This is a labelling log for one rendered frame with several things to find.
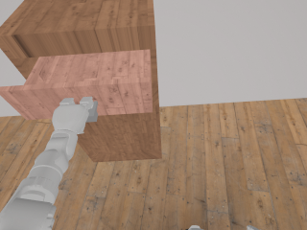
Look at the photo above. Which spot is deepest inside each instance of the robot left forearm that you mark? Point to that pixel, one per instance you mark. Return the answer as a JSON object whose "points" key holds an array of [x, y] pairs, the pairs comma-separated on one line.
{"points": [[42, 182]]}

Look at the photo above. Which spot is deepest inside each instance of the robot left upper arm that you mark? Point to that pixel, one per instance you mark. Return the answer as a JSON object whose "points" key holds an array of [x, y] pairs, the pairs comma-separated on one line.
{"points": [[29, 214]]}

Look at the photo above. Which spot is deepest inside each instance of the handle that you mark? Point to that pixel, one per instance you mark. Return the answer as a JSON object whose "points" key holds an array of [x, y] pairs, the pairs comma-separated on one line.
{"points": [[93, 114]]}

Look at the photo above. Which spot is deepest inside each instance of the robot left hand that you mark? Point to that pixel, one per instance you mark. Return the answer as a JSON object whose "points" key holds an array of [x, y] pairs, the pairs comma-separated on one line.
{"points": [[71, 116]]}

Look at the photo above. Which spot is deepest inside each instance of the cabinet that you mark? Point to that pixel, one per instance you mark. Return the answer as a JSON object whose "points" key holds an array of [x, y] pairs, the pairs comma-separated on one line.
{"points": [[49, 28]]}

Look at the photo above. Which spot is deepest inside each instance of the drawer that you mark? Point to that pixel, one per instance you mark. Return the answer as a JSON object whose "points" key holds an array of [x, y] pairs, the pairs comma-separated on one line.
{"points": [[121, 83]]}

